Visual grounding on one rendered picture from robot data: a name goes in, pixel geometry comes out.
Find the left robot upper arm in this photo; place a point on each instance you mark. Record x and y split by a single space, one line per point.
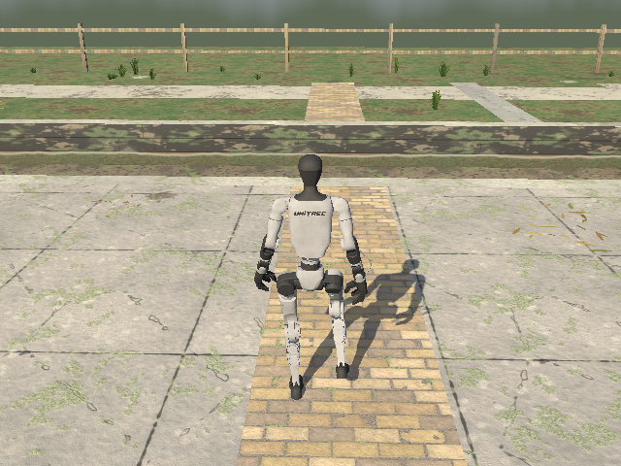
279 207

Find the right robot foot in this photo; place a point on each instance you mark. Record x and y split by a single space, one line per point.
342 371

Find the robot left forearm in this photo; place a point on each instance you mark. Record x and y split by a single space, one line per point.
264 258

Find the left robot hand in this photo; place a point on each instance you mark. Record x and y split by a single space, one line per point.
265 277

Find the robot right forearm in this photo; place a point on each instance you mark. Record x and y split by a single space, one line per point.
355 263

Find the right robot upper arm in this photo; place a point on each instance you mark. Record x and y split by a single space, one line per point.
340 205

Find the right robot shin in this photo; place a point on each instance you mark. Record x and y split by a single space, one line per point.
339 334

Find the right robot hand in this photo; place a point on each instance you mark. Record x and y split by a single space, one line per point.
361 288

